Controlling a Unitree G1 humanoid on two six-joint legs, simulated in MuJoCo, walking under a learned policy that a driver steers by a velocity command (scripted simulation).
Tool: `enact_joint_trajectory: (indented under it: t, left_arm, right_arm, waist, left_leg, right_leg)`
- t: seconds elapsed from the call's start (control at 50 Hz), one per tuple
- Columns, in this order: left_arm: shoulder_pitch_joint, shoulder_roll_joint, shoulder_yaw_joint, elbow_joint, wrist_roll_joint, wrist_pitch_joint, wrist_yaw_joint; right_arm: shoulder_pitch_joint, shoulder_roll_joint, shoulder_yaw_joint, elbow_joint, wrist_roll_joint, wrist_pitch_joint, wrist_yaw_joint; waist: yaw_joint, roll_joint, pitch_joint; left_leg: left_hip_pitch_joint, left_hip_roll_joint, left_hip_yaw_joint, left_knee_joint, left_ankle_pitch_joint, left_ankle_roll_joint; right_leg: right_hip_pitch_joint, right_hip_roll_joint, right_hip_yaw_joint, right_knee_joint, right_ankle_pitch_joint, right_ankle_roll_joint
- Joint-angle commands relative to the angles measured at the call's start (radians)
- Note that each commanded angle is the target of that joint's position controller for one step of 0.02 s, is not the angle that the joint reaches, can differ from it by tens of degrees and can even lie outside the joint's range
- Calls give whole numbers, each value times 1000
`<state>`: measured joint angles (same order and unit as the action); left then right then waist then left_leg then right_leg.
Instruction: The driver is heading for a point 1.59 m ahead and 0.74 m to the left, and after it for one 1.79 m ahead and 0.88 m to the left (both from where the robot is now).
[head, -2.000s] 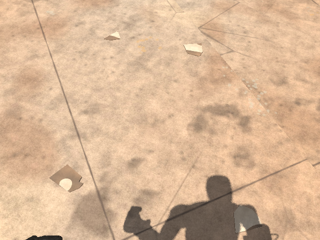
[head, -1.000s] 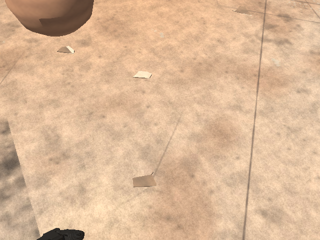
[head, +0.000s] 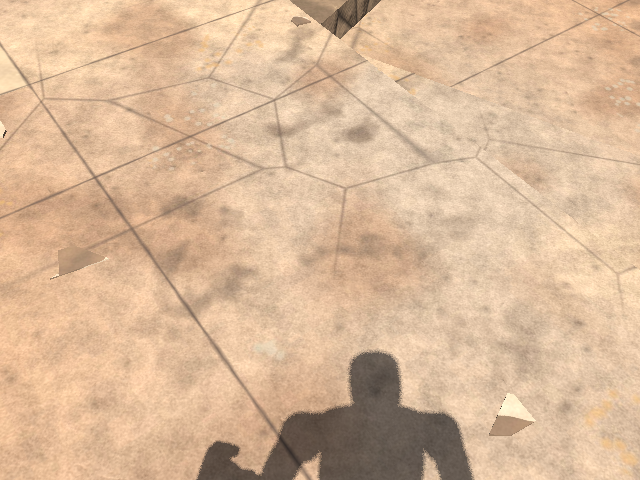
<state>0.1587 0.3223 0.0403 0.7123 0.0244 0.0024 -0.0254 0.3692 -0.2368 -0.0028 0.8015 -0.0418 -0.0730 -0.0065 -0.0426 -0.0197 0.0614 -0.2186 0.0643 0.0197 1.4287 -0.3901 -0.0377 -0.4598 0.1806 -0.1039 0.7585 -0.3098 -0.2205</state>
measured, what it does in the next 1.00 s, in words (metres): walks ahead, turning left: left foot, then right foot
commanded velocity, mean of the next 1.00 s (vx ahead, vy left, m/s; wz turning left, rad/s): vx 0.22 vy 0.00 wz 0.57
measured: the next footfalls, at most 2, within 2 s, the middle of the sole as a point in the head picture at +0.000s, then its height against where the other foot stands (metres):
left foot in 0.30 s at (251, 467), level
right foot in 0.88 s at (319, 408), level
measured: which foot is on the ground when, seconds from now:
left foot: up 0.00-0.28, down 0.30-0.88, up 0.90-1.00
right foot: down 0.00-0.30, up 0.32-0.86, down 0.88-1.00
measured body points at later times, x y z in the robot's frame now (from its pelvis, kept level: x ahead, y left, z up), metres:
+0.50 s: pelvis +0.33 +0.08 +0.03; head +0.37 +0.09 +0.47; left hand +0.48 +0.36 -0.06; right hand +0.50 -0.17 -0.07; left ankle +0.45 +0.13 -0.70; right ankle +0.35 -0.09 -0.61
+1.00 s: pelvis +0.47 +0.03 +0.04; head +0.50 +0.03 +0.49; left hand +0.47 +0.37 -0.02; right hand +0.77 -0.13 -0.05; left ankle +0.40 +0.13 -0.63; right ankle +0.58 -0.04 -0.70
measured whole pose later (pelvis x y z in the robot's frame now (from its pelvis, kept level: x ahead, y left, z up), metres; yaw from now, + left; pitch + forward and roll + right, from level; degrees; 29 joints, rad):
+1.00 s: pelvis +0.47 +0.03 +0.04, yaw +38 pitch +0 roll -1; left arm 0.05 0.28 0.07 0.67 0.01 -0.02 0.04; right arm 0.22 -0.36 -0.09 0.58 0.03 0.07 -0.02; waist -0.03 0.05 0.05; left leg -0.49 -0.17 -0.24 1.07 -0.46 -0.06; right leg -0.28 0.06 0.08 0.44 -0.17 -0.01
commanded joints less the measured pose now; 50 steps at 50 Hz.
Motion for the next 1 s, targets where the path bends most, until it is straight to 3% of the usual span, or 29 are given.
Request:
enact_joint_trajectory:
  t: [0.02,0.06,0.1,0.12,0.14,0.18,0.22,0.26,0.28,0.3,0.32,0.34,0.36,0.38,0.4,0.42,0.46,0.52,0.56,0.62,0.7,0.82,0.86,0.88,0.9,0.92,0.94,0.96,1.0]
  left_arm:
    - [130,160,57,-11,2,-22,41]
    - [97,89,24,-1,-14,-64,34]
    - [101,94,22,40,-10,-92,19]
    - [14,43,18,1,-48,-111,30]
    - [11,60,15,9,-55,-112,43]
    - [154,77,18,60,-38,-105,65]
    - [192,100,19,85,-20,-88,72]
    - [136,108,24,65,-11,-69,81]
    - [87,113,27,43,-6,-59,85]
    - [2,113,28,14,-2,-51,86]
    - [26,34,13,-13,26,-48,72]
    - [274,-58,-15,-26,10,-50,46]
    - [302,49,-6,-26,-20,-54,26]
    - [155,119,13,-53,-27,-46,26]
    - [75,116,19,-77,-18,-35,35]
    - [54,102,17,-94,-7,-22,44]
    - [72,80,20,-89,-2,-12,51]
    - [31,40,16,-91,5,-18,68]
    - [-3,47,23,-94,-8,-13,76]
    - [-66,56,33,-101,-21,-16,81]
    - [-129,60,42,-105,-26,-45,72]
    - [-138,92,63,-84,-35,-86,43]
    - [-95,103,74,-62,-42,-87,39]
    - [-111,115,74,-68,-35,-77,43]
    - [-119,176,81,-94,-8,-55,49]
    - [-82,148,84,-92,15,-49,49]
    - [-117,104,74,-109,4,-46,55]
    - [-149,75,64,-119,-8,-37,63]
    - [-168,67,50,-132,-15,-17,80]
  right_arm:
    - [-58,-198,-33,-149,-2,-34,-6]
    - [21,-155,-25,-106,-17,15,-3]
    - [-26,-103,-15,-115,0,26,9]
    - [-121,-112,-28,-135,66,-19,-7]
    - [-143,-85,-16,-140,72,-42,-2]
    - [-257,-50,-8,-155,61,-69,22]
    - [-274,-72,-22,-176,62,-70,47]
    - [-147,-156,-65,-159,59,-58,63]
    - [-16,-199,-89,-127,57,-49,66]
    - [139,-226,-107,-91,57,-37,61]
    - [201,-258,-106,-73,50,-32,48]
    - [64,-285,-87,-151,-14,-40,42]
    - [-48,-279,-104,-228,-12,-23,37]
    - [-126,-226,-97,-264,20,1,30]
    - [-163,-199,-85,-271,44,18,23]
    - [-178,-200,-83,-276,47,25,17]
    - [-206,-202,-89,-282,43,35,12]
    - [-153,-227,-103,-264,55,53,-12]
    - [-152,-248,-113,-267,67,76,-32]
    - [-163,-249,-119,-278,75,108,-50]
    - [-153,-239,-128,-278,69,125,-52]
    - [-175,-239,-137,-304,69,128,-42]
    - [-189,-218,-128,-310,82,128,-35]
    - [-110,-162,-111,-292,82,130,-29]
    - [-69,-159,-107,-304,81,126,-23]
    - [-79,-259,-133,-315,80,116,-12]
    - [-96,-315,-149,-294,79,117,-8]
    - [-92,-311,-152,-274,78,128,-12]
    - [-58,-260,-136,-262,70,146,-16]
  waist:
    - [25,133,-11]
    - [-44,177,11]
    - [-41,112,30]
    - [4,88,5]
    - [7,76,-29]
    - [107,63,-65]
    - [113,-16,-79]
    - [38,-85,-143]
    - [-33,-109,-188]
    - [-141,-83,-207]
    - [-117,209,-211]
    - [61,332,-360]
    - [33,196,-479]
    - [17,28,-323]
    - [43,-82,-195]
    - [63,-82,-151]
    - [88,-6,-95]
    - [59,48,-164]
    - [48,74,-207]
    - [27,123,-183]
    - [0,176,-151]
    - [3,196,-148]
    - [32,143,-155]
    - [-12,16,-212]
    - [-37,-181,-225]
    - [-7,-227,-225]
    - [2,-151,-169]
    - [0,-102,-127]
    - [6,-80,-75]
  left_leg:
    - [-564,54,-67,11,34,-4]
    - [-340,88,-54,-151,-18,-30]
    - [-269,63,3,-368,96,-9]
    - [-306,64,-26,-432,184,-17]
    - [-277,47,-4,-577,303,-6]
    - [-223,-36,47,-811,660,14]
    - [-169,-98,54,-901,767,32]
    - [-46,-165,74,-882,683,53]
    - [64,-185,76,-853,620,66]
    - [194,-143,21,-885,625,96]
    - [331,1,-160,-892,991,162]
    - [519,226,-681,-908,1137,357]
    - [503,281,-843,-1046,698,421]
    - [307,212,-770,-1107,299,383]
    - [128,162,-717,-1163,101,336]
    - [17,116,-689,-1190,58,309]
    - [-107,14,-572,-1198,113,258]
    - [-61,-15,-511,-1130,419,231]
    - [-5,-22,-528,-1109,368,194]
    - [15,-49,-564,-1116,178,146]
    - [66,-69,-614,-1099,148,155]
    - [98,-76,-725,-1013,358,173]
    - [31,-133,-708,-927,199,136]
    - [-73,-200,-606,-788,-128,98]
    - [-259,-303,-413,-609,-314,49]
    - [-333,-247,-328,-403,-279,1]
    - [-354,-191,-295,-323,-186,-27]
    - [-374,-168,-269,-273,-113,-37]
    - [-410,-145,-197,-121,-33,-58]
  right_leg:
    - [434,-401,666,-496,324,-179]
    - [182,-356,447,-486,774,-135]
    - [113,-264,260,-503,981,-68]
    - [130,-258,248,-482,899,-32]
    - [157,-224,173,-480,840,-1]
    - [246,-205,119,-484,750,52]
    - [311,-215,92,-441,732,103]
    - [350,-221,72,-274,865,159]
    - [336,-228,67,-133,944,183]
    - [246,-216,53,118,881,216]
    - [64,-64,26,569,12,259]
    - [-184,16,208,861,-380,297]
    - [-206,-37,318,913,-260,274]
    - [-227,-76,293,823,-176,242]
    - [-238,-105,276,743,-118,235]
    - [-206,-119,277,657,-87,235]
    - [-138,-142,275,471,-58,245]
    - [-127,-122,263,298,-20,285]
    - [-152,-115,287,241,26,306]
    - [-171,-110,310,155,79,313]
    - [-144,-98,326,28,87,307]
    - [62,-77,332,-252,79,285]
    - [230,-132,319,-448,239,261]
    - [398,-279,395,-449,351,195]
    - [501,-471,573,-390,596,56]
    - [440,-572,662,-416,558,-39]
    - [388,-522,581,-423,443,-24]
    - [353,-453,481,-420,321,20]
    - [287,-406,373,-437,285,38]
